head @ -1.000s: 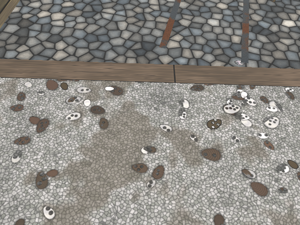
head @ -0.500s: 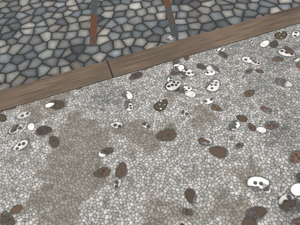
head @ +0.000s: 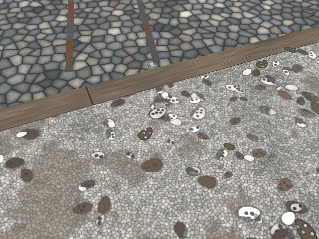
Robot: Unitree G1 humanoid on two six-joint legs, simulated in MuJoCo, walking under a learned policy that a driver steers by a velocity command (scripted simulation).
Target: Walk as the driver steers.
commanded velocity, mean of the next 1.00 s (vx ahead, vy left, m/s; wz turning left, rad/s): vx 0.00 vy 0.00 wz -0.02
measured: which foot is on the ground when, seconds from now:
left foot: down 0.00-1.00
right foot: down 0.00-1.00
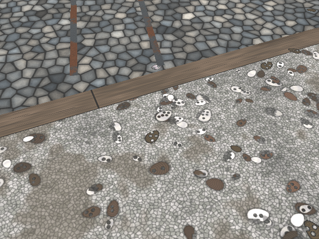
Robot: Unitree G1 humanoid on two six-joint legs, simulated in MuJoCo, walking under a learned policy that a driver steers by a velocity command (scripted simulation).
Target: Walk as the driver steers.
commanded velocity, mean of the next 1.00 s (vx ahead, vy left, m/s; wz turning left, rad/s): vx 0.33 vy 0.00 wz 0.00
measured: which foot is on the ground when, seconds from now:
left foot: down 0.00-0.46, up 0.48-0.92, down 0.94-1.00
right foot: down 0.00-0.16, up 0.18-0.44, down 0.46-0.96, up 0.98-1.00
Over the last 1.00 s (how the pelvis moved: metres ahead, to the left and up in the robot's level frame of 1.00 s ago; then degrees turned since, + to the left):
0.01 0.04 0.00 0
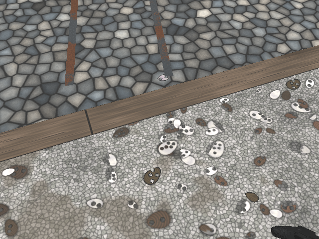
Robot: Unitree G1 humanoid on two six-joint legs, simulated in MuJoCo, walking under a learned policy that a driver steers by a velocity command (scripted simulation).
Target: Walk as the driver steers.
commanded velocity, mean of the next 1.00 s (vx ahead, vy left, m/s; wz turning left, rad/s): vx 0.50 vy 0.00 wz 0.19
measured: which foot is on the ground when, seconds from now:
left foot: down 0.00-0.48, up 0.50-1.00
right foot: up 0.00-0.46, down 0.48-1.00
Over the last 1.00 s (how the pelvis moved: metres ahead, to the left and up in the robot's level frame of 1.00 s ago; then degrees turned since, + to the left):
0.34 -0.04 -0.02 0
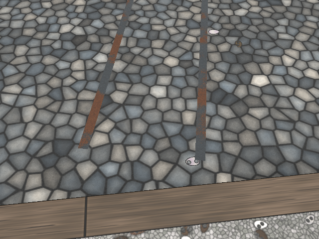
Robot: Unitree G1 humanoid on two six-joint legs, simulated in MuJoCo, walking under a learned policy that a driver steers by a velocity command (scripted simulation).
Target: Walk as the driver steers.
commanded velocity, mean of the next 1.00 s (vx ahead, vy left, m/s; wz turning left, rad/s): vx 0.50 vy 0.00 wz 0.37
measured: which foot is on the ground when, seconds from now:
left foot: up 0.00-0.04, down 0.06-0.54, up 0.56-0.98, down 1.00-1.00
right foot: down 0.00-0.04, up 0.06-0.50, down 0.52-1.00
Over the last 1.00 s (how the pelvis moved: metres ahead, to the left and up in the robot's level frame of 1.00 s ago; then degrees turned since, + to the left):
0.56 -0.04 0.01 14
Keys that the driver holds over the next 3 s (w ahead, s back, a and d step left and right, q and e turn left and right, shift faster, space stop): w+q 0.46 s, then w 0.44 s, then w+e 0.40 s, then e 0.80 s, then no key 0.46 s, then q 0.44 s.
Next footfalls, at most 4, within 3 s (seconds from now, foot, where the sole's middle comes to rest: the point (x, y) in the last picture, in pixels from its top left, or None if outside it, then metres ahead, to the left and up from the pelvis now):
0.06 left None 0.20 0.10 -0.76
0.52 right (183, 225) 0.52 -0.04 -0.76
1.00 left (109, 208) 0.57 0.27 -0.76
1.50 right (152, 154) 0.94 0.12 -0.91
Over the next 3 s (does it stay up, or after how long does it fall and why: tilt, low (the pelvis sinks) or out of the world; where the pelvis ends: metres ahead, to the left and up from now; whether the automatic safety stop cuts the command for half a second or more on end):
stays up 0.95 0.24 -0.15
